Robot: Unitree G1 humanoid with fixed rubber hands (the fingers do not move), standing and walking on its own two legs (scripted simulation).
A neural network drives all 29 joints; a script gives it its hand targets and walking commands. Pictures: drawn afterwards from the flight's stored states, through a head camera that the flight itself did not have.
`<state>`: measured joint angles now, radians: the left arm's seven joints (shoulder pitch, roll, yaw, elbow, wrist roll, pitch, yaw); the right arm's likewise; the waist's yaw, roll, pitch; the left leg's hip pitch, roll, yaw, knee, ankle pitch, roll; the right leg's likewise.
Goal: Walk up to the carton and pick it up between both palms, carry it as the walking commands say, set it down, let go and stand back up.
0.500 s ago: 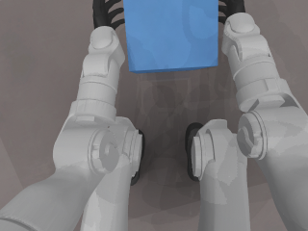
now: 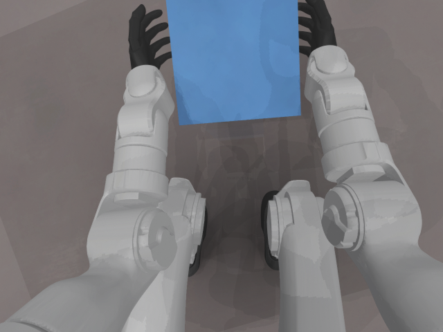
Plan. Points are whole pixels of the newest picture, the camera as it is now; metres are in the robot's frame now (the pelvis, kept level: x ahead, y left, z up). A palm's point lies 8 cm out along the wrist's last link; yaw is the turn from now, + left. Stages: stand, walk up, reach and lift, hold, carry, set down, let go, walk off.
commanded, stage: reach and lift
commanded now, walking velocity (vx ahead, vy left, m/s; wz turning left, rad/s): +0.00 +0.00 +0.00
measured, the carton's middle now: (231, 71) +0.52 -0.01 -0.19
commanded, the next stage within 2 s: none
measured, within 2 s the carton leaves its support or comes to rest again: neither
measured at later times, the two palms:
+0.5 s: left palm (120, 59) +0.48 +0.12 -0.02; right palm (338, 40) +0.50 -0.14 -0.04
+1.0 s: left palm (80, 55) +0.46 +0.12 +0.06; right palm (365, 30) +0.48 -0.14 +0.04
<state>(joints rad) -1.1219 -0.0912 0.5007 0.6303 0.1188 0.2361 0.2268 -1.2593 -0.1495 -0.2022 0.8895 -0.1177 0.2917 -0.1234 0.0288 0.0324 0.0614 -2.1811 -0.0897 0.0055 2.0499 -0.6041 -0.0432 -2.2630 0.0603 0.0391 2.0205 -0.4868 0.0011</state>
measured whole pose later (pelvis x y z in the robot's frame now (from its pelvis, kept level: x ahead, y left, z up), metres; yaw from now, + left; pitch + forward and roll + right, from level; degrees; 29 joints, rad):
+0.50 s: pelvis +0.00 +0.00 +0.05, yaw +0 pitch +41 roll +3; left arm -1.04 -0.14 0.55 0.60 0.20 0.30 0.20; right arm -1.15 -0.07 -0.28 0.84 -0.21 0.35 -0.11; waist 0.04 0.03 -0.06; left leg -2.04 -0.09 -0.01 1.90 -0.58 -0.04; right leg -2.11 0.06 0.04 1.87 -0.47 0.00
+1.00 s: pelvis +0.01 +0.00 +0.10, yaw -1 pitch +38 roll +3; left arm -0.91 -0.18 0.55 0.58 0.23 0.31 0.18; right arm -1.01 0.00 -0.31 0.80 -0.24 0.35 -0.11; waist 0.04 0.02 -0.13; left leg -1.82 -0.09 -0.02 1.72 -0.56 -0.03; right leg -1.89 0.06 0.05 1.70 -0.47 0.00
